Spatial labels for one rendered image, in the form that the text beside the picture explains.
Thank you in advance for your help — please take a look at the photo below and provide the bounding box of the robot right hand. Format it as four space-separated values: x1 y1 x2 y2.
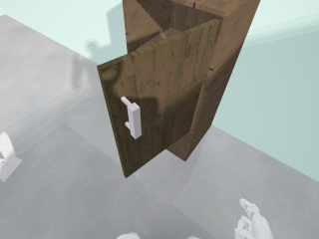
234 198 273 239

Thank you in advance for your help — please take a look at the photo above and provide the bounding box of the handle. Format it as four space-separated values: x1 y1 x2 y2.
121 97 142 139

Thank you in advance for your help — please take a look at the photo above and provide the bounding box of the cupboard door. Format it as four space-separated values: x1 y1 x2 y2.
97 19 219 178

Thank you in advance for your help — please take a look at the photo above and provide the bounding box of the robot left hand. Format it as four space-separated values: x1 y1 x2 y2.
0 131 22 182

